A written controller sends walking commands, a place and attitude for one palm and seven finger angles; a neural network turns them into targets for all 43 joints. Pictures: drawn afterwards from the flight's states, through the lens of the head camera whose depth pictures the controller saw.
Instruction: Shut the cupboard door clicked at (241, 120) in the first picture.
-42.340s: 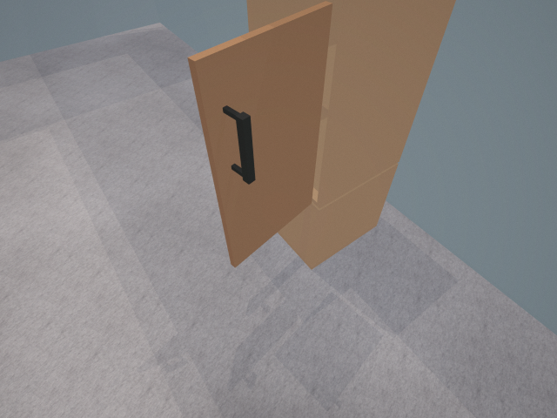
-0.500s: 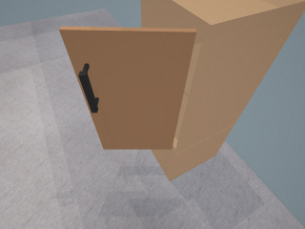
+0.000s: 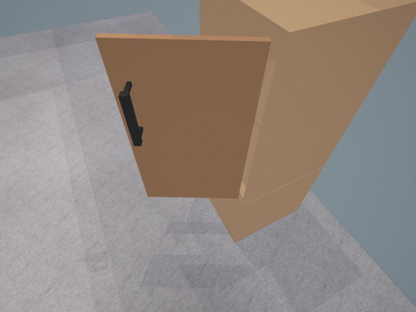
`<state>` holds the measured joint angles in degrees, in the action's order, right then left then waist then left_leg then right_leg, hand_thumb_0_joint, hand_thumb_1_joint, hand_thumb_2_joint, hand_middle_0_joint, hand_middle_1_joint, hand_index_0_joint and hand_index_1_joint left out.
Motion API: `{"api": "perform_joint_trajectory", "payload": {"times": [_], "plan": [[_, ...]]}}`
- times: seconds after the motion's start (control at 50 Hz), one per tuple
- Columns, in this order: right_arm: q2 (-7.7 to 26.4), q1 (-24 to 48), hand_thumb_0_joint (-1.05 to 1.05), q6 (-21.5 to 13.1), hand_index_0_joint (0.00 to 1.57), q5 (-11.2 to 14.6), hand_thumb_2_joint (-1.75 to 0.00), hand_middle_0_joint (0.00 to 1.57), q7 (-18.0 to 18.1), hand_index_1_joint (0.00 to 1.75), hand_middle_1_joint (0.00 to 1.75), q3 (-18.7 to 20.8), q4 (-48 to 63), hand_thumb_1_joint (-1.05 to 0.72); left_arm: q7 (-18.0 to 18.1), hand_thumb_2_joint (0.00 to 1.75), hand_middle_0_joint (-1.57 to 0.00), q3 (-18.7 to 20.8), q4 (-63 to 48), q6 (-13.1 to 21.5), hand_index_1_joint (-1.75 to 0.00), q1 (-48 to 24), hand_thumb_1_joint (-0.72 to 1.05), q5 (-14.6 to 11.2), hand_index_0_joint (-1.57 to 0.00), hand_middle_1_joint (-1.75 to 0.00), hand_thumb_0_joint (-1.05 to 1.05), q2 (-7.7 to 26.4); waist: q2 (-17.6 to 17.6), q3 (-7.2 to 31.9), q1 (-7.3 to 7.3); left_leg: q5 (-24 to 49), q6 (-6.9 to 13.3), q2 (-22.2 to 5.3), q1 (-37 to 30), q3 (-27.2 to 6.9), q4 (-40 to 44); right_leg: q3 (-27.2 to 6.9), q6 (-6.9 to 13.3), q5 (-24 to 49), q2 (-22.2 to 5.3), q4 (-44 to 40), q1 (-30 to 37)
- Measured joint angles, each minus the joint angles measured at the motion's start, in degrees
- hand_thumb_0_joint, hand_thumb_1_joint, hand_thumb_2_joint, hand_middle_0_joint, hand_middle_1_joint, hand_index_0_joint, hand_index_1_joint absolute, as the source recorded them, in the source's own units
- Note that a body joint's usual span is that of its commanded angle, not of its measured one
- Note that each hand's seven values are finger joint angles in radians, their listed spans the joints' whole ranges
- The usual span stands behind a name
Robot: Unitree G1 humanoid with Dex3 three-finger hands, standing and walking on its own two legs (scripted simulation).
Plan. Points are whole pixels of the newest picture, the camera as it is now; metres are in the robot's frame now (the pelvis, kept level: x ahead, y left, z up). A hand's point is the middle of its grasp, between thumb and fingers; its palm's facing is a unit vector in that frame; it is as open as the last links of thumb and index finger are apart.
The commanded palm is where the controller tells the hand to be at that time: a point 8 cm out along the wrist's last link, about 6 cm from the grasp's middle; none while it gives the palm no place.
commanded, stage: look again from close up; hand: left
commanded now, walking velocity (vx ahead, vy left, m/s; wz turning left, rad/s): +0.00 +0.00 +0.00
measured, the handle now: (133, 115) +0.51 +0.21 +0.08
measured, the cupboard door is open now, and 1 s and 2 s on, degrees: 62 62 62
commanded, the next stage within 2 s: raise the hand and make a fist in 0.60 s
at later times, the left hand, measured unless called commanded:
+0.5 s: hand out of the picture +0.07 +0.18 -0.17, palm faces -0.01 -0.98 -0.22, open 7.4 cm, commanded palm none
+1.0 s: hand (136, 253) +0.22 +0.15 +0.00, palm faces +0.06 -1.00 -0.03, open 6.8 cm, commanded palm +0.15 +0.22 -0.04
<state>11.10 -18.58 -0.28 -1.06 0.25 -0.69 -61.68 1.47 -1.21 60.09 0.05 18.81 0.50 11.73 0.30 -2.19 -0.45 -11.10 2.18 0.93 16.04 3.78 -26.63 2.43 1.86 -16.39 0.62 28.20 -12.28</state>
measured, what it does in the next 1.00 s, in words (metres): stands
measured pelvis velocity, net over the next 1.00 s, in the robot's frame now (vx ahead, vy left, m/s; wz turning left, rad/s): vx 0.00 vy -0.03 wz -0.01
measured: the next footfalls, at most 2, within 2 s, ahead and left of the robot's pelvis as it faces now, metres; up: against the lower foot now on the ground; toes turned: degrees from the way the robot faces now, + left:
none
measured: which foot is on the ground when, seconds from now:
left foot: down 0.00-1.00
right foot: down 0.00-1.00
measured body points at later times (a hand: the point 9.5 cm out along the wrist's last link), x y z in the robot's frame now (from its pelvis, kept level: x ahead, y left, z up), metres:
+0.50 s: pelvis +0.03 -0.01 +0.00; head +0.04 -0.01 +0.45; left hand +0.07 +0.23 -0.15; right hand +0.09 -0.24 -0.15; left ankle +0.03 +0.10 -0.74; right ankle -0.01 -0.10 -0.74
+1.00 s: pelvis +0.00 -0.03 -0.04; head +0.03 -0.05 +0.41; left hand +0.21 +0.20 +0.00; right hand +0.17 -0.28 -0.13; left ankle +0.04 +0.11 -0.74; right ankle -0.01 -0.10 -0.74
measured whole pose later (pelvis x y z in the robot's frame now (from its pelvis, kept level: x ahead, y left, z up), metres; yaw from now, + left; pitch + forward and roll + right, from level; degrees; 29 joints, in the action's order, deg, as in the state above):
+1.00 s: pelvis +0.00 -0.03 -0.04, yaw -1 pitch +8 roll +3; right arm 12.8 -11.6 -16.1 0.7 0.0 2.0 -40.3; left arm -13.3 9.8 10.8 28.8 20.6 -15.0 9.9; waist 1.5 7.2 -1.2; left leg -20.3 -0.9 1.7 35.8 0.7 -48.7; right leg 0.9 3.8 -28.0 0.9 53.2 -33.5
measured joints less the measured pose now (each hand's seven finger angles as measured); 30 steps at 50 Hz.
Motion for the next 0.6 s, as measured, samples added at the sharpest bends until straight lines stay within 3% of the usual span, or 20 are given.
{"api": "perform_joint_trajectory", "payload": {"times": [0.34, 0.6], "plan": [[-0.92, 6.76, 0.0, -1.72, 0.2, 0.53, -0.9, 0.2, 0.75, 0.3, 0.3, -0.53, -1.77, -0.9, 0.32, 0.9, -0.2, -0.66, 2.57, 1.31, -0.3, -3.82, 0.91, -0.09, -0.2, -0.3, 0.01, -1.01, 0.88, 0.88, 0.81, -1.96, -0.69, -0.45, -3.61, 0.19, 0.94, -0.4, 0.29, -1.14, 0.56, -2.2, 4.02], [0.0, 8.41, 0.0, -1.6, 0.2, 0.38, -0.9, 0.2, 0.9, 0.3, 0.3, -0.33, -1.71, -0.9, 0.36, 0.9, -0.2, 0.04, 1.74, 1.3, -0.3, -5.41, 0.91, 0.05, -0.2, -0.3, 0.01, 0.56, 0.9, 1.22, 0.88, -2.5, -1.17, -0.59, -5.01, 0.09, 1.85, -0.39, 0.63, -1.63, 0.78, -3.26, 5.48]]}}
